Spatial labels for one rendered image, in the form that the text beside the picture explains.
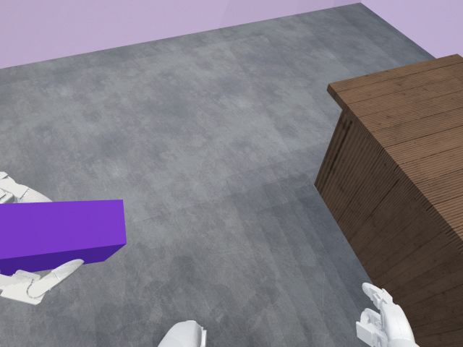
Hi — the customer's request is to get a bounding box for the table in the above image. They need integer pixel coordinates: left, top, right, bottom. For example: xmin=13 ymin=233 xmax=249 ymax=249
xmin=314 ymin=54 xmax=463 ymax=347

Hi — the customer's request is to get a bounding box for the robot left thigh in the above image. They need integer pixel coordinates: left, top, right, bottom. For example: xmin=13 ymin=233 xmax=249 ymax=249
xmin=158 ymin=322 xmax=207 ymax=347

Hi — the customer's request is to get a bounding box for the sponge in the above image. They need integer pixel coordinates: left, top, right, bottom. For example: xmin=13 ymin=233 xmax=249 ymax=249
xmin=0 ymin=200 xmax=127 ymax=276

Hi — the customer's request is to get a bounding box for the right robot hand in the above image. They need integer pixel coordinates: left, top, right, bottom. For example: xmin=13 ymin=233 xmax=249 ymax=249
xmin=356 ymin=283 xmax=415 ymax=347

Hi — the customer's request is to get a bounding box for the left robot hand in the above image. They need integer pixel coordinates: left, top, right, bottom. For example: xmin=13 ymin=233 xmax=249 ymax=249
xmin=0 ymin=172 xmax=84 ymax=305

